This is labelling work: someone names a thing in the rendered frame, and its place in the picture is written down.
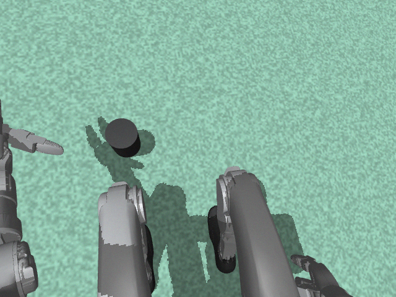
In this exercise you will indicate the can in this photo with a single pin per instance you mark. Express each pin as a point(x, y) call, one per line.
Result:
point(123, 137)

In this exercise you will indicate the right robot foot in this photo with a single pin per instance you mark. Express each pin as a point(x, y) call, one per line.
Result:
point(225, 266)

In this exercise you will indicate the left robot arm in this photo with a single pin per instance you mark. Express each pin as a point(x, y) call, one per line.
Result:
point(18, 271)

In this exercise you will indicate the left robot hand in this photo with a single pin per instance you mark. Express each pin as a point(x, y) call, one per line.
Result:
point(28, 141)

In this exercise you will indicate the left robot foot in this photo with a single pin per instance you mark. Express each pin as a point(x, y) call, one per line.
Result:
point(150, 259)

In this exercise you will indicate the right robot hand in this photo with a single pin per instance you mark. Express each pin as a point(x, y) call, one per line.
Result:
point(319, 274)

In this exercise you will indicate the right robot arm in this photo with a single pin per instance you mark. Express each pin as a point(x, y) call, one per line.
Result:
point(333, 291)

